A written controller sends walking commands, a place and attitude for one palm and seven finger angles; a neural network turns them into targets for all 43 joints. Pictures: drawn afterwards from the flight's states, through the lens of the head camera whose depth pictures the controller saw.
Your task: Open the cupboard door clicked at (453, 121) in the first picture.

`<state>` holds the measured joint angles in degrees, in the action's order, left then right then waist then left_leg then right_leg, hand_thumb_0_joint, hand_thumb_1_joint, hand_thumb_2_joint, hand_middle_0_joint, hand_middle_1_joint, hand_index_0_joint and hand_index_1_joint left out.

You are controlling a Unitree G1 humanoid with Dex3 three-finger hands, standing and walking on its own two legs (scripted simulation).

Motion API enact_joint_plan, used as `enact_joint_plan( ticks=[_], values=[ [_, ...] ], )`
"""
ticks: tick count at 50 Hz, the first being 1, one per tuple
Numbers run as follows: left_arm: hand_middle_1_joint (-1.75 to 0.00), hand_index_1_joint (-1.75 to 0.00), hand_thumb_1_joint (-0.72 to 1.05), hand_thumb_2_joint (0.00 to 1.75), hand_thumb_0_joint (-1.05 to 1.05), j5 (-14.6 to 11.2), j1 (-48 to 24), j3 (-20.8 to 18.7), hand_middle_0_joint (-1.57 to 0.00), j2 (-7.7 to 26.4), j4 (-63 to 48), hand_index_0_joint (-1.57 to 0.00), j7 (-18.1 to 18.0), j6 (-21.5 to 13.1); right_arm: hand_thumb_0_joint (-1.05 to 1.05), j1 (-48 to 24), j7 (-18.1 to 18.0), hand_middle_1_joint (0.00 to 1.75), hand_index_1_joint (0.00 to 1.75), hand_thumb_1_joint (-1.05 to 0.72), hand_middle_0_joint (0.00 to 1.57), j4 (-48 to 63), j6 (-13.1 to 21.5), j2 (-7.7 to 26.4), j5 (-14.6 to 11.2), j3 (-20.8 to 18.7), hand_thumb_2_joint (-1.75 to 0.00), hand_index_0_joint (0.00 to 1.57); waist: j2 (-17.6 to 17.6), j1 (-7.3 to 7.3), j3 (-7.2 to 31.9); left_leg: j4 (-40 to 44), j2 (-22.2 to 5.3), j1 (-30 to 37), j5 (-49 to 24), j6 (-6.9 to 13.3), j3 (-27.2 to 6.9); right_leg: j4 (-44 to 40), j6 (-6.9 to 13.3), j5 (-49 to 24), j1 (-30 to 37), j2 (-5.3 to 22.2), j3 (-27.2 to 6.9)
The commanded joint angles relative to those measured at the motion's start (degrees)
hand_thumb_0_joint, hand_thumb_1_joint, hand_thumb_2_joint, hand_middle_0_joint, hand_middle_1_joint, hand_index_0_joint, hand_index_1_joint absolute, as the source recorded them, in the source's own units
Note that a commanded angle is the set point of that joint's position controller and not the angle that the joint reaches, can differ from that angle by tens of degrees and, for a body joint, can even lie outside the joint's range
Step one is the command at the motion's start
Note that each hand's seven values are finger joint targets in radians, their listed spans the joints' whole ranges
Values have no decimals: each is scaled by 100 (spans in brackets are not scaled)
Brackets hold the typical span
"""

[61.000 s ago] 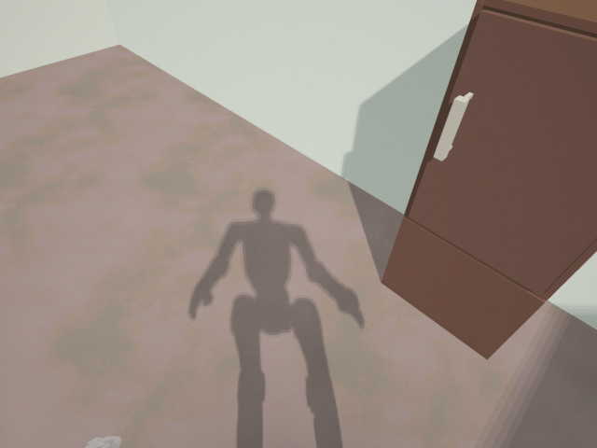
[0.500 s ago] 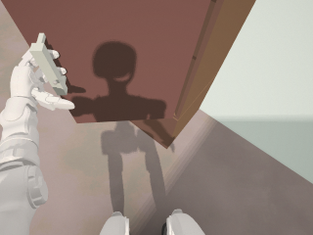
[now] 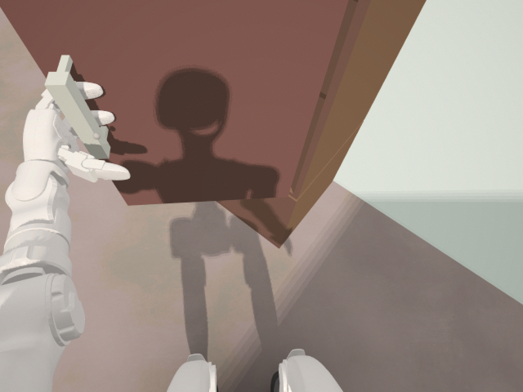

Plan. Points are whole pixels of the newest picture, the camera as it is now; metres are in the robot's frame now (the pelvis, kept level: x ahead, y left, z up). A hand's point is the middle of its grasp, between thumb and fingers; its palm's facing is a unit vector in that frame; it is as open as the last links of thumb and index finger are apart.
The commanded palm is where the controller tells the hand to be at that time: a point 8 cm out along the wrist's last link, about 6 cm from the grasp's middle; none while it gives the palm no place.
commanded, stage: slide the fingers in behind the handle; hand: left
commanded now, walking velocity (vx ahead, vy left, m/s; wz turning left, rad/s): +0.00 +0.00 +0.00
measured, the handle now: (85, 111) +0.52 +0.25 +0.08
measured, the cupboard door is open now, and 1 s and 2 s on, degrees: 44 44 86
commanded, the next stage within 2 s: close the thumb around the handle in 0.08 s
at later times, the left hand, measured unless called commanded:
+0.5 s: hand (97, 136) +0.48 +0.22 +0.07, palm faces +0.04 -1.00 -0.01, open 10.9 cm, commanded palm +0.45 +0.27 +0.08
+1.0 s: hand (95, 138) +0.47 +0.22 +0.08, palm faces +0.07 -1.00 +0.00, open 5.9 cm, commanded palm +0.44 +0.27 +0.08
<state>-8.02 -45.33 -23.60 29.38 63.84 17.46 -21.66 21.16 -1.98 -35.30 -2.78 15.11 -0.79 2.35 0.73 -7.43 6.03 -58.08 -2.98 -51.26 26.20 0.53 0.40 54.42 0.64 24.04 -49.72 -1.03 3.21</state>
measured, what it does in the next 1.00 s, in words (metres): stands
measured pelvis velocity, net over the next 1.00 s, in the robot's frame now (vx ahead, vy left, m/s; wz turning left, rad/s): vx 0.00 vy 0.01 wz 0.00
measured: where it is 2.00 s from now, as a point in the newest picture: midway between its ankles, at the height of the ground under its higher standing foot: outside the picture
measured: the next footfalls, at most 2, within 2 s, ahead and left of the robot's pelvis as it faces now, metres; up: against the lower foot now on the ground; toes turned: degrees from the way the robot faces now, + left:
none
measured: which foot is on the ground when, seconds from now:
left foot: down 0.00-1.00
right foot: down 0.00-1.00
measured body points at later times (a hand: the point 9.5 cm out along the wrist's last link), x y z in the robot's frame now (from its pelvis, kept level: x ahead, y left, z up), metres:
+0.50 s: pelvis +0.00 +0.01 +0.00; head +0.11 +0.03 +0.44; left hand +0.47 +0.28 +0.08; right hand +0.03 -0.25 -0.11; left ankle +0.01 +0.11 -0.67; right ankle +0.02 -0.12 -0.67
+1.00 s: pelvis +0.00 +0.01 +0.00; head +0.11 +0.02 +0.44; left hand +0.46 +0.28 +0.08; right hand +0.05 -0.26 -0.11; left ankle +0.01 +0.11 -0.67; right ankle +0.02 -0.12 -0.67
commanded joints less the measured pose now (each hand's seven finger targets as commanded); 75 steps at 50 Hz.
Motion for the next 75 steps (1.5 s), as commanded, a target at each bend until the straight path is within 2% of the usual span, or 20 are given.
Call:
enact_joint_plan(
  ticks=[1, 9, 16, 19, 23, 27, 34, 36, 44, 46, 49, 50, 53, 56, 59, 61, 65, 71, 72, 75],
  values=[
    [-120, -120, -50, 30, 0, -121, -2378, -221, -30, 1548, -1208, -30, 5, -406, 0, 781, -92, 30, 30, -90, 20, 320, 100, 1021, 22, -398, -90, 20, 518, -62, 2422, 612, 179, 1581, -1807, 126, -170, -577, 26, -1731, 1196, -147, -211],
    [-120, -120, -50, 30, 0, -97, -2411, -190, -30, 1485, -1166, -30, -33, -334, 0, 799, -84, 30, 30, -90, 20, 329, 83, 1022, 26, -405, -90, 20, 542, -82, 2386, 623, 167, 1619, -1819, 112, -194, -560, 20, -1659, 1089, -148, -165],
    [-124, -124, -11, 47, 0, -139, -2226, -271, -33, 1474, -1278, -33, -73, -352, 0, 825, -62, 30, 30, -90, 20, 363, 71, 1041, 47, -418, -90, 20, 628, 12, 2612, 625, 143, 1944, -2152, 61, -258, -512, 50, -1718, 987, -167, -89],
    [-126, -126, 6, 54, 0, -106, -2392, 8, -34, 1194, -1417, -34, -87, -368, 0, 772, -47, 30, 30, -90, 20, 366, 71, 1001, 44, -408, -90, 20, 749, -54, 2453, 659, 146, 1983, -2042, 56, -257, -546, 50, -1615, 889, -169, -89],
    [-128, -128, 28, 64, 0, -103, -2149, -108, -36, 1224, -1660, -36, -177, -483, 0, 785, -34, 30, 30, -90, 20, 387, 66, 1009, 53, -450, -90, 20, 768, 52, 2719, 653, 119, 2298, -2424, 18, -303, -506, 76, -1753, 893, -190, -50],
    [-131, -131, 51, 73, 0, -105, -2175, -122, -37, 1203, -1433, -37, -256, -446, 0, 787, -29, 30, 30, -90, 20, 327, 58, 1014, 48, -442, -90, 20, 581, -7, 2403, 681, 120, 2078, -2201, 30, -294, -537, 60, -1662, 869, -188, -41],
    [-135, -135, 90, 90, 0, -94, -1935, -75, -40, 1132, -1574, -40, -225, -499, 0, 745, -18, 30, 30, -90, 20, 375, 53, 985, 49, -434, -90, 20, 663, 80, 2534, 708, 135, 2183, -2385, 22, -255, -547, 79, -1831, 1057, -190, -56],
    [-135, -135, 90, 90, 0, -145, -1902, -86, -40, 1120, -1761, -40, -201, -547, 0, 730, -18, 30, 30, -90, 20, 390, 52, 975, 48, -444, -90, 20, 714, 102, 2698, 690, 128, 2297, -2578, 18, -249, -524, 74, -1985, 1140, -193, -63],
    [-135, -135, 90, 90, 0, -125, -1995, -79, -40, 1227, -1593, -40, -160, -505, 0, 655, -56, 30, 30, -90, 20, 367, 30, 987, 27, -426, -90, 20, 438, 15, 2202, 759, 179, 1742, -1944, 89, -159, -643, 46, -1830, 1310, -158, -143],
    [-135, -135, 90, 90, 0, -96, -1862, -205, -40, 1360, -1602, -40, -139, -549, 0, 669, -74, 30, 30, -90, 20, 387, 30, 986, 34, -431, -90, 20, 532, 105, 2420, 744, 185, 1852, -2121, 81, -169, -587, 66, -1968, 1401, -153, -157],
    [-135, -135, 90, 90, 0, -164, -1833, -24, -40, 1065, -1808, -40, -88, -579, 0, 634, -52, 30, 30, -90, 20, 403, 58, 946, 36, -450, -90, 20, 775, 107, 2619, 692, 169, 2187, -2394, 49, -171, -573, 65, -2046, 1258, -157, -129],
    [-135, -135, 90, 90, 0, -166, -1936, -208, -40, 1353, -1659, -40, -96, -580, 0, 675, -68, 30, 30, -90, 20, 346, 50, 983, 41, -431, -90, 20, 671, 67, 2481, 656, 161, 2062, -2342, 72, -179, -573, 68, -2034, 1241, -164, -145],
    [-135, -135, 90, 90, 0, -189, -1399, -161, -40, 1214, -1675, -40, -41, -536, 0, 592, -60, 30, 30, -90, 20, 479, 35, 972, 20, -439, -90, 20, 454, 194, 2466, 757, 183, 1871, -2180, 79, -140, -584, 61, -2018, 1477, -157, -144],
    [-135, -135, 90, 90, 0, -274, -944, -259, -40, 1250, -2112, -40, 0, -528, 0, 561, -40, 30, 30, -90, 20, 585, 27, 961, 3, -461, -90, 20, 681, 344, 2877, 754, 181, 2148, -2662, 63, -113, -537, 76, -2380, 1706, -158, -156],
    [-135, -135, 90, 90, 0, -414, -265, -135, -40, 954, -2363, -40, 25, -409, 0, 438, -5, 30, 30, -90, 20, 726, 25, 916, -44, -467, -90, 20, 383, 400, 2552, 861, 191, 1936, -2544, 86, -29, -645, 58, -2461, 1935, -175, -141],
    [-135, -135, 90, 90, 0, -504, 234, -230, -40, 947, -2717, -40, 38, -400, 0, 373, 6, 30, 30, -90, 20, 831, 42, 905, -67, -492, -90, 20, 307, 497, 2655, 902, 207, 1933, -2652, 102, 23, -657, 58, -2676, 2205, -171, -171],
    [-135, -135, 90, 90, 0, -687, 1402, -142, -40, 647, -3553, -40, 14, -347, 0, 186, 45, 30, 30, -90, 20, 1033, 117, 834, -110, -496, -90, 20, 417, 654, 2475, 1034, 220, 1964, -2880, 113, 77, -703, 81, -2895, 2477, -161, -166],
    [-135, -135, 90, 90, 0, -968, 3211, 193, -40, -144, -4922, -40, -114, -265, 0, -202, 120, 30, 30, -90, 20, 1296, 322, 705, -141, -513, -90, 20, 216, 761, 2078, 1176, 229, 2038, -2949, 96, 139, -756, 32, -3112, 2614, -121, -119],
    [-135, -135, 90, 90, 0, -1184, 3278, -114, -40, -387, -5359, -40, -628, -227, 0, -364, 134, 30, 30, -90, 20, 1337, 390, 563, -118, -517, -90, 20, 108, 1086, 2091, 1242, 247, 1972, -2938, 36, 129, -762, 27, -3011, 2628, -116, -29],
    [-135, -135, 90, 90, 0, -986, 4207, 492, -40, -1287, -6174, -40, -1660, -76, 0, -584, 254, 30, 30, -90, 20, 1388, 576, 453, -45, -492, -90, 20, 205, 1069, 1754, 1249, 232, 2136, -3054, -44, 69, -729, 36, -2745, 2461, -104, 103]
  ],
)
